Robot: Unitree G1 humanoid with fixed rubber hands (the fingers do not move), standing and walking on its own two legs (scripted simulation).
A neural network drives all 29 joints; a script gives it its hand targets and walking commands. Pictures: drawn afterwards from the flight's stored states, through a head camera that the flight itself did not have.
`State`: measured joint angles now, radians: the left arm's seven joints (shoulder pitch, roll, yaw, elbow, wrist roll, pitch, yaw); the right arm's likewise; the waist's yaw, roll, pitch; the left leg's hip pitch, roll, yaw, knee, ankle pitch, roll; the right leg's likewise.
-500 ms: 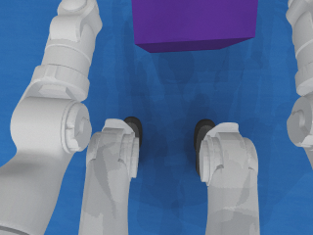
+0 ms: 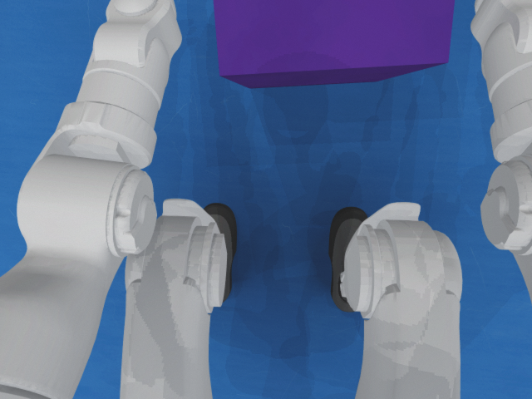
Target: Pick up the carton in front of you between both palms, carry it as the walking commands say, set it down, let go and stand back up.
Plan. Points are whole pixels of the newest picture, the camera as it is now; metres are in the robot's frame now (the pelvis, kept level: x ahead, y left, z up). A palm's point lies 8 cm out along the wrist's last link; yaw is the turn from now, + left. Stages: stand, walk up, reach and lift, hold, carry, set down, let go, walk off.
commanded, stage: reach and lift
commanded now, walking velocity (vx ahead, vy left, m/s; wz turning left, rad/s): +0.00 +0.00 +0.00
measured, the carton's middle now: out of the picture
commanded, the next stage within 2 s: none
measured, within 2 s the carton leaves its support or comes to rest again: leaves its support in 0.52 s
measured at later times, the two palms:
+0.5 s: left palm out of the picture +0.56 +0.11 -0.16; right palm out of the picture +0.55 -0.20 -0.17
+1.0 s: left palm out of the picture +0.51 +0.11 +0.04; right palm out of the picture +0.49 -0.19 +0.04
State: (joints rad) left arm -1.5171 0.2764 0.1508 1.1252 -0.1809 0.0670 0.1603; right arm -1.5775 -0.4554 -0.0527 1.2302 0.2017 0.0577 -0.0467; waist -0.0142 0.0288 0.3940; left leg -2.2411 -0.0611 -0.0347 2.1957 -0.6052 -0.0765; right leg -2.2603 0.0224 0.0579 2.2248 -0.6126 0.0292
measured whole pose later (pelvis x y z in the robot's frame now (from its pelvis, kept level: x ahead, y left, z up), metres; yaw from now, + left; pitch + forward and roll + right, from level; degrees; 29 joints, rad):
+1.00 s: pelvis -0.02 +0.01 +0.10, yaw -2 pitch +44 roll +1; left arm -1.18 -0.02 0.57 0.74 0.25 0.36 0.10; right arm -1.22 -0.11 -0.46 0.83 -0.26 0.38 0.00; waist -0.02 0.03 -0.10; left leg -2.08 -0.13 -0.10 1.80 -0.49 -0.10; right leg -2.10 0.10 0.10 1.81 -0.47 0.07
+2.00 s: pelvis +0.08 +0.01 +0.36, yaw -4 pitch +18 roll +0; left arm -0.41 -0.16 0.36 0.54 0.22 0.35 0.06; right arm -0.42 0.12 -0.33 0.55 -0.23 0.38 -0.01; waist -0.01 0.01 -0.18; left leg -0.80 -0.07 -0.14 0.85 -0.36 -0.03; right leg -0.81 0.06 0.14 0.85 -0.35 0.04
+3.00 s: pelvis +0.09 +0.00 +0.41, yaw -4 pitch -4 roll +0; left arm -0.28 -0.16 0.26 0.33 0.29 0.64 0.00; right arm -0.27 0.15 -0.24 0.32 -0.28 0.67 0.00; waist 0.00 0.00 -0.01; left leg -0.12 -0.03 -0.15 0.39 -0.21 -0.02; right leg -0.13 0.03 0.14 0.39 -0.20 0.02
